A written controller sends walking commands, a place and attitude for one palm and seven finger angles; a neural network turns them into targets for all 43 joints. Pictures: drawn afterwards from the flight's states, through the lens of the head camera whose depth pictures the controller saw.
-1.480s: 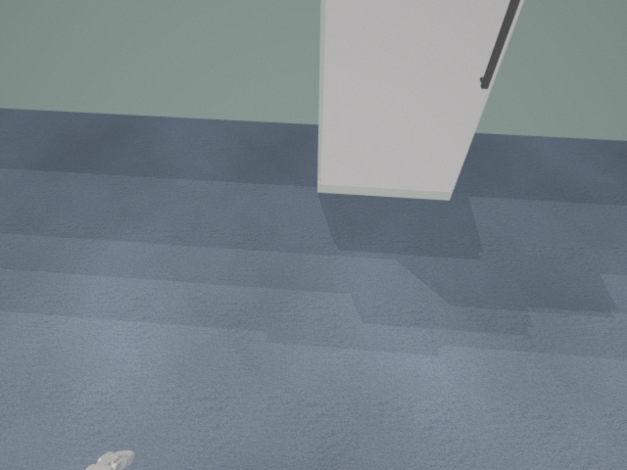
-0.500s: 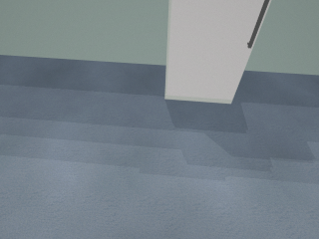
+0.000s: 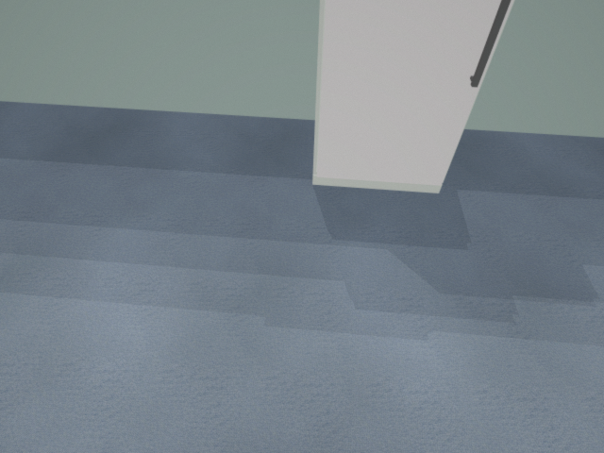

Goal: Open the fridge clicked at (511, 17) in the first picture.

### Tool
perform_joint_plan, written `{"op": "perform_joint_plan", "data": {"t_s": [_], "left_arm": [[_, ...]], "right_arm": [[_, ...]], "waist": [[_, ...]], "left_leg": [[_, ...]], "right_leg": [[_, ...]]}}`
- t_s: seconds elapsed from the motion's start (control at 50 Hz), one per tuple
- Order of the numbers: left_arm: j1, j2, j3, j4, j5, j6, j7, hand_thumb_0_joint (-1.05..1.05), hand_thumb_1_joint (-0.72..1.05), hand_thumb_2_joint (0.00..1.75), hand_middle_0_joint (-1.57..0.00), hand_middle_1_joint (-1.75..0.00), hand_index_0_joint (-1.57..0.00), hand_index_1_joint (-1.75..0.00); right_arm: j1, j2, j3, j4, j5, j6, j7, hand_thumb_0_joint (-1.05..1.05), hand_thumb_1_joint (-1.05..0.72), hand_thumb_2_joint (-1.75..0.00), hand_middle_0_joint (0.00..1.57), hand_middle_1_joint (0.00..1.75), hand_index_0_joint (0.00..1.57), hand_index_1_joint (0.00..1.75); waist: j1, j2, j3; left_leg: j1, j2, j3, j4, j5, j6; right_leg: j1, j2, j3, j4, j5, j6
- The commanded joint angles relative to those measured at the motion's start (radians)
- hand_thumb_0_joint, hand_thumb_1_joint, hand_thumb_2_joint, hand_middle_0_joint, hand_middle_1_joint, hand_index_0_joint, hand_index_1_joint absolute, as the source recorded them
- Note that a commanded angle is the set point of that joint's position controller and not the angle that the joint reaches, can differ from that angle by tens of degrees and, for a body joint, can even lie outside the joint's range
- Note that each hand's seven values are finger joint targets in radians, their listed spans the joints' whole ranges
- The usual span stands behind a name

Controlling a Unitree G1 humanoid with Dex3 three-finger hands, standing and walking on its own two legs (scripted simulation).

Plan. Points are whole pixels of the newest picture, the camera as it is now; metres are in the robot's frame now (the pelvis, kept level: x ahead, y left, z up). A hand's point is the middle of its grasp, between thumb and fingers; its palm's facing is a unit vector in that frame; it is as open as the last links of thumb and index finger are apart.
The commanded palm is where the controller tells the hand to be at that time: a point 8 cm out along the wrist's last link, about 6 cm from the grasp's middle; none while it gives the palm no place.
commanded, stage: look at it before walking up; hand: right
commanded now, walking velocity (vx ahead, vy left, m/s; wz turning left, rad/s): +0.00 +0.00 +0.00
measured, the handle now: (498, 12) +1.36 -0.55 +0.07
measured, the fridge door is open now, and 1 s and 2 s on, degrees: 0 0 0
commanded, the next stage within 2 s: walk to a spot facing it in 0.06 s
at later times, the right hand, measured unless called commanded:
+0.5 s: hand out of the picture +0.02 -0.24 -0.19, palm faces +0.16 +0.97 -0.20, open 7.4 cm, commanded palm none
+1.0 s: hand (483, 365) +0.31 -0.30 -0.16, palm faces +0.32 +0.93 -0.19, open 7.4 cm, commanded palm none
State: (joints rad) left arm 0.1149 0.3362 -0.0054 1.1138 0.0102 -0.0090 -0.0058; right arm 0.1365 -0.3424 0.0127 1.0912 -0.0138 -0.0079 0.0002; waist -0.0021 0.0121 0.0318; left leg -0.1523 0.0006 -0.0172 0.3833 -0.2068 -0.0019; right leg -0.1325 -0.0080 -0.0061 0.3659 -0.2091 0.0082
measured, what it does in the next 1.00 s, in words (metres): walks ahead, turning right: left foot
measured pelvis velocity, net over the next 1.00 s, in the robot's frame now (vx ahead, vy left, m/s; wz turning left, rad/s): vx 0.24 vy -0.08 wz -0.41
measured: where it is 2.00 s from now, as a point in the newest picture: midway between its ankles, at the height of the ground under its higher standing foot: (400, 359)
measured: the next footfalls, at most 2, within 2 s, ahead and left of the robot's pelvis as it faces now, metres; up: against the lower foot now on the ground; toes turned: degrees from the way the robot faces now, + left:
left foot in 1.00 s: +0.42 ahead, +0.00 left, +0.00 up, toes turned -17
right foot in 1.42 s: +0.43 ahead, -0.34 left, +0.00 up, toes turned -47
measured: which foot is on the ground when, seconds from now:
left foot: down 0.00-0.52, up 0.54-0.98, down 1.00-1.00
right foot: down 0.00-1.00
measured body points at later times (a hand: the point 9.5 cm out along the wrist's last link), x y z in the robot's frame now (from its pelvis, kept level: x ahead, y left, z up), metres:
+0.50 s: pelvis +0.05 -0.04 -0.01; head +0.05 -0.06 +0.43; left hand +0.10 +0.22 -0.15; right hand +0.02 -0.29 -0.18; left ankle +0.00 +0.12 -0.75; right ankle +0.04 -0.14 -0.74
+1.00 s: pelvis +0.24 -0.08 -0.02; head +0.27 -0.09 +0.43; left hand +0.26 +0.16 -0.17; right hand +0.30 -0.35 -0.15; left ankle +0.38 +0.01 -0.75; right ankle +0.06 -0.14 -0.74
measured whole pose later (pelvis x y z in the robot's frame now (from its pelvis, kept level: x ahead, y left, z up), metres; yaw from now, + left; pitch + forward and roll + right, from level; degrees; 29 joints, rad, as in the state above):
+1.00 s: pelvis +0.24 -0.08 -0.02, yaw -23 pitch +1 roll +0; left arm 0.42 0.16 0.05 1.07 0.02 -0.05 0.00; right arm 0.07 -0.19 -0.04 0.91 -0.03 -0.04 0.03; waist 0.07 0.00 0.04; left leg -0.44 0.08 0.08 0.56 -0.19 -0.04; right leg -0.03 0.03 0.09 0.50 -0.46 -0.02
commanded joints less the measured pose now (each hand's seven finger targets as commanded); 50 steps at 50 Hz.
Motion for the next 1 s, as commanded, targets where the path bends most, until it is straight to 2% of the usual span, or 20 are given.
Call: {"op": "perform_joint_plan", "data": {"t_s": [0.0,0.14,0.18,0.24,0.3,0.32,0.36,0.42,0.46,0.48,0.5,0.52,0.56,0.6,0.64,0.86,0.9,0.94,0.96,0.98], "left_arm": [[-0.050,0.208,0.040,-0.059,-0.004,-0.024,0.018,0.00,0.90,0.90,-0.20,-0.30,-0.20,-0.30],[-0.055,0.210,0.039,-0.060,-0.003,-0.024,0.018,0.00,0.90,0.90,-0.20,-0.30,-0.20,-0.30],[-0.010,0.110,0.014,-0.042,0.002,-0.010,0.012,0.00,0.90,0.90,-0.20,-0.30,-0.20,-0.30],[0.025,0.083,0.015,-0.057,0.012,0.014,0.005,0.00,0.90,0.90,-0.20,-0.30,-0.20,-0.30],[0.031,0.063,0.026,-0.115,0.012,0.021,0.003,0.00,0.90,0.90,-0.20,-0.30,-0.20,-0.30],[0.005,0.066,0.035,-0.139,0.010,0.016,-0.002,0.00,0.90,0.90,-0.20,-0.30,-0.20,-0.30],[0.009,0.044,0.045,-0.161,0.005,0.004,-0.016,0.00,0.90,0.90,-0.20,-0.30,-0.20,-0.30],[0.077,-0.008,0.045,-0.167,0.000,-0.001,-0.030,0.00,0.90,0.90,-0.20,-0.30,-0.20,-0.30],[0.218,-0.002,0.054,-0.133,0.006,-0.004,-0.027,0.00,0.90,0.90,-0.20,-0.30,-0.20,-0.30],[0.342,0.063,0.074,-0.100,0.011,-0.012,-0.020,0.00,0.90,0.90,-0.20,-0.30,-0.20,-0.30],[0.441,0.169,0.105,-0.092,0.021,-0.019,-0.012,0.00,0.90,0.90,-0.20,-0.30,-0.20,-0.30],[0.457,0.166,0.101,-0.082,0.013,-0.017,-0.003,0.00,0.90,0.90,-0.20,-0.30,-0.20,-0.30],[0.344,0.079,0.081,-0.110,0.008,-0.032,0.013,0.00,0.90,0.90,-0.20,-0.30,-0.20,-0.30],[0.276,0.028,0.070,-0.116,0.007,-0.055,0.018,0.00,0.90,0.90,-0.20,-0.30,-0.20,-0.30],[0.288,0.016,0.072,-0.108,0.004,-0.068,0.021,0.00,0.90,0.90,-0.20,-0.30,-0.20,-0.30],[0.342,0.005,0.093,-0.072,0.013,-0.066,0.021,0.00,0.90,0.90,-0.20,-0.30,-0.20,-0.30],[0.317,0.011,0.097,-0.076,0.016,-0.062,0.022,0.00,0.90,0.90,-0.20,-0.30,-0.20,-0.30],[0.280,0.023,0.099,-0.088,0.010,-0.058,0.022,0.00,0.90,0.90,-0.20,-0.30,-0.20,-0.30],[0.292,-0.009,0.094,-0.102,0.000,-0.064,0.013,0.00,0.90,0.90,-0.20,-0.30,-0.20,-0.30],[0.335,-0.077,0.079,-0.145,-0.006,-0.073,0.011,0.00,0.90,0.90,-0.20,-0.30,-0.20,-0.30]], "right_arm": [[-0.038,-0.205,-0.044,-0.069,0.003,-0.020,-0.013,0.00,-0.90,-0.90,0.20,0.30,0.20,0.30],[-0.040,-0.206,-0.043,-0.068,0.003,-0.019,-0.013,0.00,-0.90,-0.90,0.20,0.30,0.20,0.30],[0.016,-0.110,-0.025,-0.046,0.004,-0.003,-0.017,0.00,-0.90,-0.90,0.20,0.30,0.20,0.30],[0.071,-0.106,-0.036,-0.053,-0.006,0.019,-0.011,0.00,-0.90,-0.90,0.20,0.30,0.20,0.30],[0.162,-0.164,-0.069,-0.077,-0.011,0.017,-0.013,0.00,-0.90,-0.90,0.20,0.30,0.20,0.30],[0.188,-0.164,-0.077,-0.086,-0.012,0.005,-0.014,0.00,-0.90,-0.90,0.20,0.30,0.20,0.30],[0.166,-0.150,-0.084,-0.103,-0.017,-0.018,-0.016,0.00,-0.90,-0.90,0.20,0.30,0.20,0.30],[0.132,-0.134,-0.091,-0.123,-0.019,-0.027,-0.013,0.00,-0.90,-0.90,0.20,0.30,0.20,0.30],[0.128,-0.116,-0.095,-0.125,-0.009,-0.018,-0.009,0.00,-0.90,-0.90,0.20,0.30,0.20,0.30],[0.137,-0.065,-0.087,-0.137,-0.004,-0.012,-0.002,0.00,-0.90,-0.90,0.20,0.30,0.20,0.30],[0.100,0.013,-0.071,-0.195,0.003,-0.011,0.010,0.00,-0.90,-0.90,0.20,0.30,0.20,0.30],[0.013,0.000,-0.071,-0.235,-0.009,-0.014,0.005,0.00,-0.90,-0.90,0.20,0.30,0.20,0.30],[-0.012,0.019,-0.081,-0.212,-0.011,-0.024,0.013,0.00,-0.90,-0.90,0.20,0.30,0.20,0.30],[0.062,0.027,-0.084,-0.173,-0.016,-0.024,0.023,0.00,-0.90,-0.90,0.20,0.30,0.20,0.30],[0.095,0.048,-0.082,-0.159,-0.016,-0.017,0.022,0.00,-0.90,-0.90,0.20,0.30,0.20,0.30],[-0.139,0.076,-0.082,-0.264,-0.005,-0.033,0.024,0.00,-0.90,-0.90,0.20,0.30,0.20,0.30],[-0.105,0.071,-0.086,-0.260,-0.005,-0.041,0.023,0.00,-0.90,-0.90,0.20,0.30,0.20,0.30],[0.099,0.032,-0.099,-0.202,-0.010,-0.055,0.019,0.00,-0.90,-0.90,0.20,0.30,0.20,0.30],[0.255,-0.053,-0.121,-0.163,-0.019,-0.072,0.007,0.00,-0.90,-0.90,0.20,0.30,0.20,0.30],[0.395,-0.176,-0.148,-0.140,-0.024,-0.074,-0.007,0.00,-0.90,-0.90,0.20,0.30,0.20,0.30]], "waist": [[0.001,-0.007,-0.075],[0.001,-0.012,-0.059],[-0.003,-0.019,-0.074],[-0.020,0.025,0.025],[-0.054,0.207,0.052],[-0.066,0.196,0.066],[-0.039,0.109,0.062],[0.006,0.124,0.045],[0.063,0.046,0.007],[0.112,-0.148,-0.036],[0.139,-0.427,-0.022],[0.144,-0.256,0.001],[0.086,-0.123,0.067],[0.033,-0.095,0.044],[0.022,-0.085,-0.002],[0.070,-0.138,0.059],[0.049,-0.125,0.048],[-0.051,-0.079,-0.036],[-0.111,0.060,-0.151],[-0.130,0.315,-0.309]], "left_leg": [[0.014,0.116,-0.097,-0.054,0.158,0.033],[0.010,0.117,-0.096,-0.061,0.159,0.031],[0.029,0.118,-0.068,-0.045,0.062,0.011],[-0.005,0.131,-0.103,-0.072,-0.287,0.021],[0.054,0.316,-0.284,-0.212,-0.471,0.120],[0.062,0.373,-0.329,-0.229,-0.412,0.166],[0.086,0.392,-0.226,-0.185,-0.199,0.189],[0.013,0.350,-0.031,-0.096,-0.071,0.125],[-0.143,0.278,0.102,0.056,-0.124,0.058],[-0.256,0.196,0.180,0.338,-0.138,0.010],[-0.525,0.055,0.213,0.673,-0.424,-0.059],[-0.593,0.075,0.065,0.806,-0.420,-0.030],[-0.609,0.134,0.000,0.866,-0.225,-0.026],[-0.532,0.148,0.010,0.810,-0.128,-0.044],[-0.499,0.135,0.030,0.760,-0.086,-0.063],[-0.455,0.101,0.085,0.330,-0.023,-0.077],[-0.312,0.066,0.103,0.242,-0.023,-0.056],[0.011,0.030,0.126,0.123,0.050,-0.034],[0.317,0.203,-0.047,0.083,0.031,0.029],[0.523,0.531,-0.489,-0.025,0.072,0.136]], "right_leg": [[0.023,-0.114,0.097,-0.049,0.156,-0.036],[0.027,-0.115,0.096,-0.060,0.158,-0.035],[0.004,-0.103,0.092,-0.038,0.098,-0.026],[-0.172,-0.063,0.098,0.017,-0.182,-0.033],[-0.360,-0.003,-0.009,0.320,-0.266,-0.017],[-0.409,-0.030,-0.003,0.437,-0.297,-0.017],[-0.426,-0.072,-0.004,0.501,-0.281,-0.016],[-0.273,-0.072,-0.077,0.324,-0.219,-0.008],[-0.003,-0.021,-0.144,0.175,-0.078,-0.014],[0.140,-0.095,0.024,0.050,-0.184,-0.051],[0.202,-0.360,0.485,-0.129,-0.269,-0.167],[0.134,-0.420,0.612,-0.185,-0.328,-0.235],[0.015,-0.341,0.512,-0.188,-0.314,-0.218],[-0.019,-0.272,0.357,-0.171,-0.116,-0.191],[0.023,-0.223,0.261,-0.147,0.072,-0.189],[0.090,-0.198,0.224,-0.102,0.278,-0.193],[0.048,-0.196,0.230,-0.045,0.343,-0.177],[-0.046,-0.135,0.183,0.192,0.432,-0.126],[-0.243,-0.073,0.124,0.467,0.281,-0.075],[-0.477,0.085,0.028,0.808,-0.337,-0.026]]}}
